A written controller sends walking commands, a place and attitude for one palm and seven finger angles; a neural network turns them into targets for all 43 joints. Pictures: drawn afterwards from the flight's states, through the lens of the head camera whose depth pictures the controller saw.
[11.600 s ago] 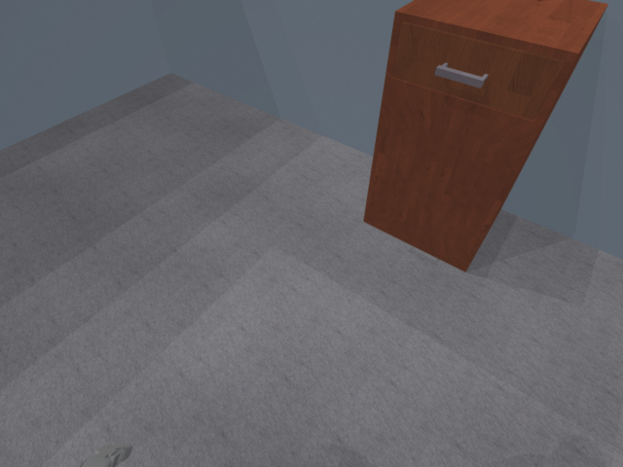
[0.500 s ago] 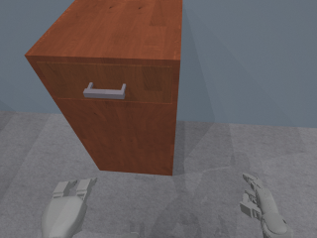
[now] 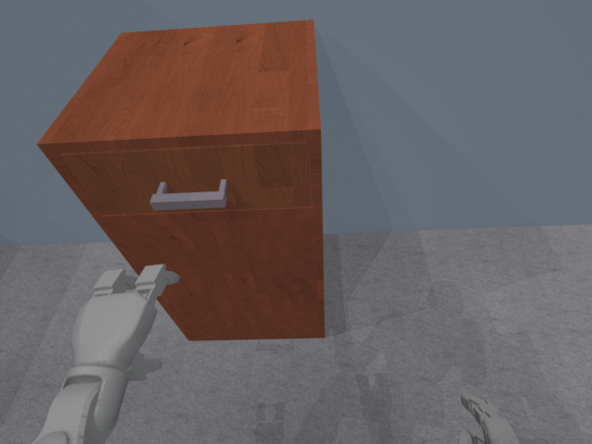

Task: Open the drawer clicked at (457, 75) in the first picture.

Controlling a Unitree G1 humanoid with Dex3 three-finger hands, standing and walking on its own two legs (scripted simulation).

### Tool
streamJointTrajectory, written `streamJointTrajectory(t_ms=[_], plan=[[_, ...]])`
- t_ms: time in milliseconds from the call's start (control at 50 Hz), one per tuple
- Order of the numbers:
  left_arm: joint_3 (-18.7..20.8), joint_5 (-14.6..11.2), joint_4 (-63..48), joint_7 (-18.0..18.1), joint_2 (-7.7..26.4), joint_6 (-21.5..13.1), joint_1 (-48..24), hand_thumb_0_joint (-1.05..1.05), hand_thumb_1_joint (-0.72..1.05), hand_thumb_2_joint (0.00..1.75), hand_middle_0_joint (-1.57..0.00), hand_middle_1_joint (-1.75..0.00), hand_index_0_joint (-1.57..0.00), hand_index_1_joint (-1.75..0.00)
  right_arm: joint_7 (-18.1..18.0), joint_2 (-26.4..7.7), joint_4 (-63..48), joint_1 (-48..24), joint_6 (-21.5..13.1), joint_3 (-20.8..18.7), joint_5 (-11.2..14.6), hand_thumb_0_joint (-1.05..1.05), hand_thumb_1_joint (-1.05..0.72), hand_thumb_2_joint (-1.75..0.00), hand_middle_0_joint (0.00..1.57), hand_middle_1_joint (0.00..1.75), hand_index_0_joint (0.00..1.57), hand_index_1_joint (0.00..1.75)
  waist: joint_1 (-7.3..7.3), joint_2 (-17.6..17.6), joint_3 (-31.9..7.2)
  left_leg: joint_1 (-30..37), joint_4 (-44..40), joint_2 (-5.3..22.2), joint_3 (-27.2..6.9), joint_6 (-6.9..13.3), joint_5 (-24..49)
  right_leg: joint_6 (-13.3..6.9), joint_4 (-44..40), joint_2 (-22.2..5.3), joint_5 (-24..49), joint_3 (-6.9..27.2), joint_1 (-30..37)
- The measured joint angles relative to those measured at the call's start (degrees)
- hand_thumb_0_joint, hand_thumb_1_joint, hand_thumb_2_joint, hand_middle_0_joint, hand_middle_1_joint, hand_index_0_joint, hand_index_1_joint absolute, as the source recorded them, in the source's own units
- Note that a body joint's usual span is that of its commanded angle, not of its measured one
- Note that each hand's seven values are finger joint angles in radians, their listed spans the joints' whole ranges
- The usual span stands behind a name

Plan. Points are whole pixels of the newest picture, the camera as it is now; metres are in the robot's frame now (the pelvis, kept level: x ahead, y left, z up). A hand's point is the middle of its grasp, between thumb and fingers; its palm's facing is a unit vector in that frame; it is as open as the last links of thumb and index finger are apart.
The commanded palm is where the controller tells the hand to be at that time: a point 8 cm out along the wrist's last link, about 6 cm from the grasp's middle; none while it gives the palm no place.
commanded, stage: raise the hand with hooked fingers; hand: left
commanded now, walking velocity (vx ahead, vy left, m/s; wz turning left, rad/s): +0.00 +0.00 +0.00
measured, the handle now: (191, 193) +0.51 +0.26 +0.01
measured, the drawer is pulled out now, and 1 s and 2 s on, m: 0.00 0.00 0.00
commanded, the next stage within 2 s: move the hooked fingers above the handle in 0.94 s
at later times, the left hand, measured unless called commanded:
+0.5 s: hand (96, 250) +0.30 +0.28 +0.13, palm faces +0.10 -0.05 -0.99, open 13.8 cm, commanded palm +0.27 +0.28 +0.18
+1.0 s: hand (112, 247) +0.30 +0.26 +0.13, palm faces +0.12 -0.06 -0.99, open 13.8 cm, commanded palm +0.27 +0.26 +0.19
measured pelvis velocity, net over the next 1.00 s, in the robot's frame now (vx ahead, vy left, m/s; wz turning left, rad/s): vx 0.00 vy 0.01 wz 0.02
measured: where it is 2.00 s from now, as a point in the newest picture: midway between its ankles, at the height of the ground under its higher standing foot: outside the picture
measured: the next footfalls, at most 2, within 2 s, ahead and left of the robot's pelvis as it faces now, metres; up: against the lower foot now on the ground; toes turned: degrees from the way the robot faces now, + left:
none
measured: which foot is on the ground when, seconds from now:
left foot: down 0.00-1.00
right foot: down 0.00-1.00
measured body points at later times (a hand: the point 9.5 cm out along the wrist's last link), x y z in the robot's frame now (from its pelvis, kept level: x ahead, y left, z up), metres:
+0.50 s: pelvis +0.00 +0.03 +0.02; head +0.00 +0.00 +0.47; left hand +0.29 +0.28 +0.18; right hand +0.22 -0.15 -0.08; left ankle +0.01 +0.13 -0.72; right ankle +0.00 -0.10 -0.72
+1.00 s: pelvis +0.00 +0.01 +0.02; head +0.01 -0.03 +0.47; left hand +0.29 +0.26 +0.19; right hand +0.19 -0.21 -0.10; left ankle +0.01 +0.12 -0.72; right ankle +0.00 -0.10 -0.72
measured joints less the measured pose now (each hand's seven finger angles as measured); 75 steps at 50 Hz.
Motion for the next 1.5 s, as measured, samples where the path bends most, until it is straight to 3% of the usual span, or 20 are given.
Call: streamJointTrajectory(t_ms=[60,140,220,300,400,560,720,780,880,980,1100,1220,1340,1500], plan=[[0.6,1.3,-0.4,3.2,0.3,-0.9,-1.8,0.00,-0.10,0.47,-0.30,-0.94,-0.30,-0.94,0.4,-0.7,0.6,-0.3,-0.1,-1.4,-0.2,0.02,-0.90,-0.90,0.20,0.30,0.20,0.30,0.53,0.1,-0.1,-0.4,0.7,-0.4,-0.3,0.5,-0.3,0.5,-0.2,-0.4,0.0,-0.3,0.2],[0.3,0.9,1.5,4.4,0.0,2.9,-7.0,0.00,-0.19,0.43,-0.30,-1.00,-0.30,-1.00,1.0,-0.6,1.0,-2.1,0.3,-2.1,0.8,0.02,-0.90,-0.90,0.20,0.30,0.20,0.30,0.83,0.9,-0.7,0.3,0.7,-1.1,-0.4,1.3,-0.4,1.3,-0.8,-1.1,0.2,-0.4,1.3],[-2.0,-0.4,3.6,0.3,-0.4,8.5,-12.4,0.00,-0.28,0.39,-0.31,-1.06,-0.30,-1.06,1.0,0.7,0.4,-4.3,1.0,-1.0,2.0,0.02,-0.90,-0.90,0.20,0.30,0.20,0.30,1.01,1.5,-0.8,2.9,-1.6,-1.8,0.1,2.0,0.4,2.1,-3.0,-1.7,1.1,0.1,3.9],[-4.4,-0.6,3.5,-5.3,0.4,10.9,-15.8,0.00,-0.37,0.35,-0.31,-1.12,-0.31,-1.12,0.9,2.3,-0.9,-5.8,1.9,1.0,2.4,0.01,-0.90,-0.90,0.20,0.30,0.20,0.30,1.15,1.5,-0.3,6.1,-4.6,-2.2,0.4,2.4,1.7,2.5,-5.9,-2.1,2.3,0.5,6.9],[-4.9,-0.4,3.5,-10.0,2.3,10.2,-19.4,0.00,-0.44,0.32,-0.32,-1.17,-0.32,-1.17,1.1,3.6,-1.8,-6.4,2.8,3.1,2.5,0.01,-0.90,-0.90,0.20,0.30,0.20,0.30,1.61,1.1,0.7,9.1,-7.7,-2.4,0.3,2.6,3.0,2.6,-9.2,-2.2,3.8,0.3,10.1],[-3.5,-1.6,4.6,-14.1,4.9,9.0,-25.1,0.00,-0.48,0.30,-0.32,-1.20,-0.32,-1.19,1.5,2.8,-0.8,-5.3,3.4,3.5,2.8,0.01,-0.90,-0.90,0.21,0.30,0.20,0.30,2.43,1.6,2.5,11.1,-10.6,-2.5,-0.8,2.5,4.8,2.4,-12.9,-2.2,5.6,-0.8,12.7],[-2.1,-3.5,4.5,-17.3,5.0,6.7,-23.7,0.00,-0.49,0.30,-0.32,-1.20,-0.32,-1.20,2.0,1.1,0.0,-3.4,3.8,2.6,2.8,0.01,-0.90,-0.90,0.20,0.30,0.20,0.30,1.71,2.2,2.8,11.3,-12.5,-2.1,-0.8,2.1,5.9,2.2,-14.4,-1.8,6.6,-0.8,12.7],[-2.2,-3.5,3.3,-16.9,4.8,4.5,-21.7,0.00,-0.49,0.30,-0.32,-1.20,-0.32,-1.20,2.0,0.5,0.2,-2.6,3.5,2.0,2.5,0.01,-0.90,-0.90,0.20,0.30,0.20,0.30,1.55,2.0,3.0,11.2,-12.7,-1.9,-0.8,1.9,6.0,2.0,-14.4,-1.5,6.6,-0.8,12.5],[-2.0,-3.2,2.3,-13.1,4.6,1.4,-20.7,0.00,-0.49,0.30,-0.32,-1.20,-0.32,-1.20,1.8,0.0,1.1,-2.2,2.7,1.1,2.6,0.01,-0.90,-0.90,0.20,0.30,0.20,0.30,1.88,1.9,3.0,10.9,-12.5,-1.5,-1.1,1.4,6.0,1.4,-14.0,-1.1,6.4,-1.0,12.1],[-1.4,-3.0,4.8,-10.6,4.3,3.7,-22.6,0.00,-0.49,0.30,-0.32,-1.20,-0.32,-1.20,1.7,0.0,1.8,-3.1,2.7,0.9,3.2,0.01,-0.90,-0.90,0.20,0.30,0.20,0.30,1.99,2.2,2.6,10.8,-12.7,-1.1,-1.3,0.9,6.3,0.9,-13.7,-0.8,6.3,-1.2,11.8],[-2.6,-3.3,6.9,-12.7,3.7,7.2,-23.3,0.00,-0.49,0.30,-0.32,-1.20,-0.32,-1.20,1.3,0.2,1.1,-4.4,2.9,1.5,3.5,0.01,-0.90,-0.90,0.20,0.30,0.20,0.30,1.50,2.8,2.1,11.3,-13.1,-0.8,-1.4,0.5,6.5,0.6,-13.5,-0.5,6.2,-1.3,12.0],[-4.0,-2.8,10.4,-14.2,3.8,4.4,-25.1,0.00,-0.49,0.30,-0.32,-1.20,-0.32,-1.20,0.1,0.5,0.7,-5.2,2.4,2.2,3.4,0.01,-0.90,-0.90,0.20,0.30,0.20,0.30,1.26,2.1,2.2,11.0,-12.6,-0.5,-1.7,0.1,6.1,0.2,-13.0,-0.1,5.7,-1.6,11.8],[-1.8,-2.2,14.2,-12.6,5.0,1.1,-28.0,0.00,-0.49,0.30,-0.33,-1.20,-0.32,-1.20,-0.4,0.8,1.0,-4.4,1.6,1.6,3.4,0.01,-0.90,-0.90,0.20,0.30,0.20,0.30,1.14,1.1,2.1,9.7,-11.6,-0.2,-1.9,-0.1,5.5,-0.1,-12.4,0.2,5.4,-1.8,10.6],[-1.8,-2.4,17.3,-12.1,4.7,2.9,-30.5,0.00,-0.49,0.30,-0.32,-1.20,-0.32,-1.20,0.0,-0.3,1.6,-2.2,2.3,0.5,3.7,0.01,-0.90,-0.90,0.20,0.30,0.20,0.30,0.77,1.5,1.1,7.6,-10.2,-0.7,-1.7,0.4,4.5,0.4,-11.3,-0.3,4.5,-1.6,8.7]])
